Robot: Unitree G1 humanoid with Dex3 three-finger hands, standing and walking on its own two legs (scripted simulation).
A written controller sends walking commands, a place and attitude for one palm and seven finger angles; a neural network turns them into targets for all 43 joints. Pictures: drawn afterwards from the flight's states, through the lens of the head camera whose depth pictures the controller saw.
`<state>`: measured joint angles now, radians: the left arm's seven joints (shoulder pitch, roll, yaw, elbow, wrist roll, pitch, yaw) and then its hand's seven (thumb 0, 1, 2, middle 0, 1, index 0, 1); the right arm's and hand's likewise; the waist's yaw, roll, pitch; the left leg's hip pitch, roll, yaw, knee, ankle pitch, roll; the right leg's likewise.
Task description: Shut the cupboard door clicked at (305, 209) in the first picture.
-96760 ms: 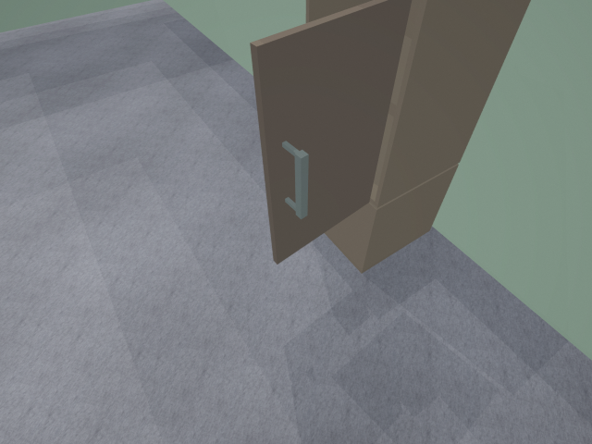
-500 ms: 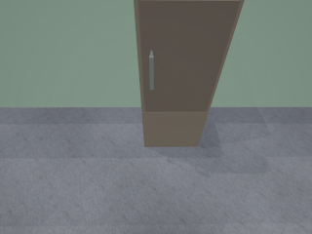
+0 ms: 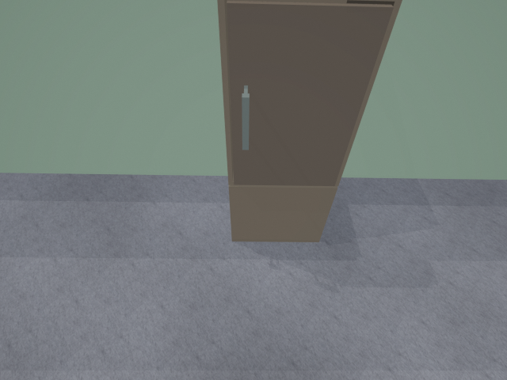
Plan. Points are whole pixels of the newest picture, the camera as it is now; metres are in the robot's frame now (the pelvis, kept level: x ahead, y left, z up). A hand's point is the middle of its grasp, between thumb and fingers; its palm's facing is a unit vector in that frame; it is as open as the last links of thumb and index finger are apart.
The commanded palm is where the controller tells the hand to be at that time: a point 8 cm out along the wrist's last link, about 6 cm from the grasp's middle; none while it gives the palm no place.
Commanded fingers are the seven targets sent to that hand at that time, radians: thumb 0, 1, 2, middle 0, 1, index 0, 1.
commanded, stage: stand and wait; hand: left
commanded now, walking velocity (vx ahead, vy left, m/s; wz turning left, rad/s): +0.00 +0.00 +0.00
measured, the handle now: (245, 119) +0.77 +0.07 -0.04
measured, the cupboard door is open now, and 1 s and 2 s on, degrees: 0 0 0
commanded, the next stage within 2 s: none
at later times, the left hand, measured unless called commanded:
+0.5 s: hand out of the picture -0.01 +0.17 -0.18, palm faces +0.05 -0.98 -0.18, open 7.4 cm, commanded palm none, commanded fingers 0.00 0.90 0.90 -0.20 -0.30 -0.20 -0.30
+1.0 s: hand out of the picture -0.01 +0.16 -0.18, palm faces +0.05 -0.98 -0.18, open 7.4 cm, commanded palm none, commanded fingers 0.00 0.90 0.90 -0.20 -0.30 -0.20 -0.30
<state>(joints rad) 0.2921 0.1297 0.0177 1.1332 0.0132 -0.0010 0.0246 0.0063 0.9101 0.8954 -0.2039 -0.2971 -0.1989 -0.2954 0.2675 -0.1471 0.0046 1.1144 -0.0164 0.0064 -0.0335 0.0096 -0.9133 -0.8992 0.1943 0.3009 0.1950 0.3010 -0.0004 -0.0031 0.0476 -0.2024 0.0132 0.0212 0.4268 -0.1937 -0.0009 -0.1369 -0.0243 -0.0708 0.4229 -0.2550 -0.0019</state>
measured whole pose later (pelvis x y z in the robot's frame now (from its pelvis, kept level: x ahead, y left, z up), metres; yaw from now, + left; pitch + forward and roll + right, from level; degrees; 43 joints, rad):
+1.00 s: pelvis +0.01 +0.00 +0.00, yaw +0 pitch -2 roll +0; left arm 0.30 0.14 0.02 1.13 0.01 0.00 0.03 0.01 0.91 0.90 -0.20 -0.30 -0.20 -0.30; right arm 0.27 -0.14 0.01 1.12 -0.01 0.00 -0.04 0.01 -0.91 -0.90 0.19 0.30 0.20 0.30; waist 0.00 0.00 0.05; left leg -0.17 0.01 0.02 0.41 -0.20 0.00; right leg -0.10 -0.02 -0.07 0.40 -0.26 0.00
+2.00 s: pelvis +0.01 +0.00 +0.00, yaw +0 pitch -2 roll +0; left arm 0.30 0.14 0.02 1.14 0.01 0.00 0.02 0.01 0.91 0.90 -0.20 -0.30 -0.20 -0.30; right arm 0.27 -0.15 0.01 1.12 -0.01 0.00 -0.04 0.01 -0.91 -0.90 0.19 0.30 0.20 0.30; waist 0.00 0.00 0.06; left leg -0.17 0.01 0.02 0.40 -0.20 -0.01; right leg -0.10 -0.02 -0.08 0.39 -0.26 0.00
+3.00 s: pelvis +0.02 -0.01 +0.00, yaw +1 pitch -2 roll +0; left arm 0.30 0.14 0.02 1.13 0.01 -0.01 0.03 0.01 0.91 0.90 -0.20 -0.30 -0.20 -0.30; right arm 0.27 -0.15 0.01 1.12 -0.01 0.00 -0.04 0.01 -0.91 -0.90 0.19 0.30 0.20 0.30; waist 0.00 0.00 0.06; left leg -0.16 0.02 0.01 0.40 -0.21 -0.01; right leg -0.08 -0.02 -0.08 0.39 -0.28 -0.01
